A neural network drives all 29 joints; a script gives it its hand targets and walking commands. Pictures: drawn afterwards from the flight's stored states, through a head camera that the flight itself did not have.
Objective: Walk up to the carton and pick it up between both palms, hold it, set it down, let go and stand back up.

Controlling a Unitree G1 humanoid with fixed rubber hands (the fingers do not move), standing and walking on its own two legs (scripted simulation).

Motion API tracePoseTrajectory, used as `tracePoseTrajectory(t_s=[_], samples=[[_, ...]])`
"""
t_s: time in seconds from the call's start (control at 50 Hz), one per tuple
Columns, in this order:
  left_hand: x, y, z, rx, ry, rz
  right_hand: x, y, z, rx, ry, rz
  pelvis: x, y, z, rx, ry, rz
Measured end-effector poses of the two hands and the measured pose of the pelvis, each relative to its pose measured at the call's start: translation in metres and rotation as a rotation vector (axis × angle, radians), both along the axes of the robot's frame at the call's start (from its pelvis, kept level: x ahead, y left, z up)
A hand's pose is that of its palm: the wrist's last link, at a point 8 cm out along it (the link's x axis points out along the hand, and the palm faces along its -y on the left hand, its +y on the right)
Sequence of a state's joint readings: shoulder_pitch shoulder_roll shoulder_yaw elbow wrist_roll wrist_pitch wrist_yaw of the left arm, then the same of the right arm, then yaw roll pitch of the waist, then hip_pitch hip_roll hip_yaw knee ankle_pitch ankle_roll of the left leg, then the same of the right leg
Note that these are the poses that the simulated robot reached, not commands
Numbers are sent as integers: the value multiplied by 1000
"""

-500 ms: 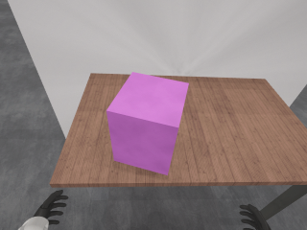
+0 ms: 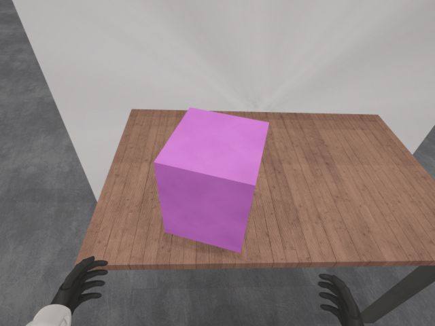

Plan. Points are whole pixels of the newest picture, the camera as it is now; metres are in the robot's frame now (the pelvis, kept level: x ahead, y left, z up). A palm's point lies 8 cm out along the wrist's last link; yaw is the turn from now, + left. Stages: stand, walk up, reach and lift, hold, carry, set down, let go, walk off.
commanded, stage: reach and lift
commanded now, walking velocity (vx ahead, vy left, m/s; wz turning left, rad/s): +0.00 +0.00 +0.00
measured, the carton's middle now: (215, 179) +0.46 +0.02 -0.01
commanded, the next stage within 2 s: none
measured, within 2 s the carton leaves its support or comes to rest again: neither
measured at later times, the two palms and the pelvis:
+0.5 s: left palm (77, 271) +0.23 +0.26 +0.00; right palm (323, 308) +0.17 -0.16 +0.00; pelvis +0.03 +0.01 +0.00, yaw +0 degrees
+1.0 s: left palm (86, 242) +0.27 +0.25 +0.02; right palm (308, 256) +0.25 -0.15 +0.03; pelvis +0.04 +0.01 +0.00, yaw +0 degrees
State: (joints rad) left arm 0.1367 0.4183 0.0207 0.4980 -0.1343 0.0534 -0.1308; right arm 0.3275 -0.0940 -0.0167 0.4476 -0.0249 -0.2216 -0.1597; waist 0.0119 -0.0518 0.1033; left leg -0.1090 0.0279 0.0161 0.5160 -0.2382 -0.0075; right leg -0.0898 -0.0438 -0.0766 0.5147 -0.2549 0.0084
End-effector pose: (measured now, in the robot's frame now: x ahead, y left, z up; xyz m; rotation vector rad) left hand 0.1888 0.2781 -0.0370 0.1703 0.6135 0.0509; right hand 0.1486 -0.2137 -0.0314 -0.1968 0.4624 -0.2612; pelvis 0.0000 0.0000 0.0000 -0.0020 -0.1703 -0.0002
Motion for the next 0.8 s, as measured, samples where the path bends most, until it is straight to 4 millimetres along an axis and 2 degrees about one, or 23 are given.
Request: tracePoseTrajectory(t_s=[0.16,0.36,0.66,0.8], samples=[[16,-8,13,-44,-75,-39,4,25,6,43,-37,-27,9,1,1,-1,13,0],[29,-11,24,-69,-149,-91,12,43,21,61,-116,-48,20,5,2,-6,28,-1],[48,-17,39,-90,-227,-124,29,54,33,88,-186,-88,30,6,2,-6,42,-1],[54,-19,43,-107,-235,-120,50,57,41,92,-219,-78,33,5,2,-6,46,-1]])
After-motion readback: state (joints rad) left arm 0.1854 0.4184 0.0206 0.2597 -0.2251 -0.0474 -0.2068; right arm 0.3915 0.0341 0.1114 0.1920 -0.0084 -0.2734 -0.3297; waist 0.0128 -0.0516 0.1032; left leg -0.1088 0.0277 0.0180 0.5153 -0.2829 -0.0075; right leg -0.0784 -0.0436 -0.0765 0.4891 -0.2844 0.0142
